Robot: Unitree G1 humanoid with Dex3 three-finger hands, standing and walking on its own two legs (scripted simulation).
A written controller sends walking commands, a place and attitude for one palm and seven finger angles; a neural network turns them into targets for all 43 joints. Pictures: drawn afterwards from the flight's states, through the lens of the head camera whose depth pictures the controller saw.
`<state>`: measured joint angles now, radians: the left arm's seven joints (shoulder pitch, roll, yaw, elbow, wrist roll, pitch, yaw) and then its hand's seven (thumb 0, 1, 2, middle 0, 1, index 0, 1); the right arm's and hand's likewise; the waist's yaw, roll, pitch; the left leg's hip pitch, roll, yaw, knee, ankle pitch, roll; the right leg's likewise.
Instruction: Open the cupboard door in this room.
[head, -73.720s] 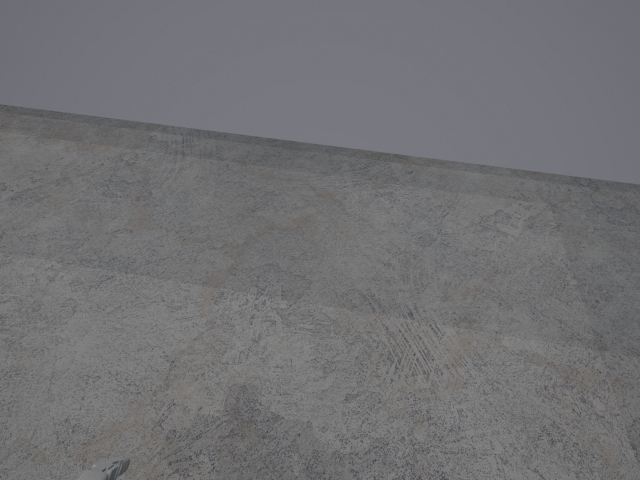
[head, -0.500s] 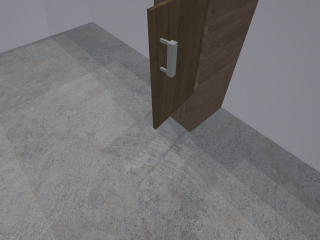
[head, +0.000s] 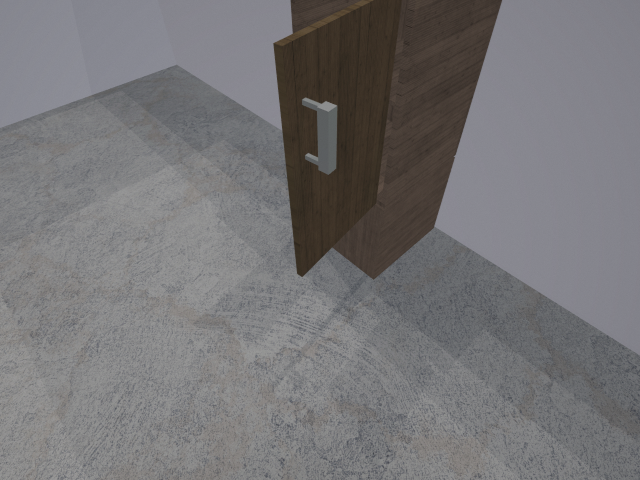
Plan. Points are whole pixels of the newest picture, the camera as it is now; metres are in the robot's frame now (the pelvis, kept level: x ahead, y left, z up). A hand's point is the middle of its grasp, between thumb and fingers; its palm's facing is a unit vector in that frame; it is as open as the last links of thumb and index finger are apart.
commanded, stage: let the arm hang, fingers relaxed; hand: left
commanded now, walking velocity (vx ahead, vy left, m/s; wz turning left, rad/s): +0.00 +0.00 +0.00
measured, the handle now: (318, 135) +0.67 +0.04 +0.06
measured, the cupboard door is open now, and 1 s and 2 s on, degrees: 98 98 98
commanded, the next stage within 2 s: look to check the result in 0.06 s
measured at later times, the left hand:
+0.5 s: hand out of the picture +0.03 +0.17 -0.17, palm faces +0.03 -0.97 -0.24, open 7.4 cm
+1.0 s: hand out of the picture +0.07 +0.20 -0.16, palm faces +0.00 -0.96 -0.28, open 7.4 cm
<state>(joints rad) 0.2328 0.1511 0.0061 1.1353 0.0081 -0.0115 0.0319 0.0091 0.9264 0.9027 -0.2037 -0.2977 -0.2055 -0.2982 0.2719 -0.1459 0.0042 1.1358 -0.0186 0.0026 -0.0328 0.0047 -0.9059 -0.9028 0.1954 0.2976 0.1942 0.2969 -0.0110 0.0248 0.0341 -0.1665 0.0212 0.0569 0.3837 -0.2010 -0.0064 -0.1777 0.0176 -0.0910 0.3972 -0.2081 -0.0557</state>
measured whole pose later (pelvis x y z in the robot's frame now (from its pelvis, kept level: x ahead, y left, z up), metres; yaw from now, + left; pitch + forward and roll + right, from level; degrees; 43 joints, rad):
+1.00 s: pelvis +0.02 -0.01 +0.00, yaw +0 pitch -1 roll +0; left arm 0.18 0.22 0.02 1.14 0.01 -0.02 0.02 0.00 0.91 0.90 -0.20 -0.30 -0.21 -0.30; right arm 0.21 -0.23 0.00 1.14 -0.02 0.00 -0.03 0.00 -0.90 -0.90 0.20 0.30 0.20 0.30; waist -0.01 0.03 0.05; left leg -0.11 0.04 0.05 0.33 -0.21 -0.03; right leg -0.11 0.04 -0.09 0.33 -0.21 -0.07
